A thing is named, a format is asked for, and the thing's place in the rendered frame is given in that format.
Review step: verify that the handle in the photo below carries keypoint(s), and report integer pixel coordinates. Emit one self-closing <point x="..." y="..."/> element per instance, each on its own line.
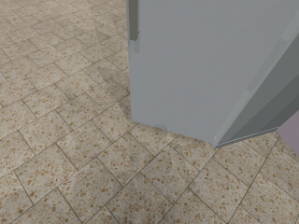
<point x="133" y="19"/>

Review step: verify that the fridge door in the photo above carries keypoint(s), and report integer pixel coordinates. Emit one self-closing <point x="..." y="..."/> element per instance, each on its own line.
<point x="193" y="59"/>

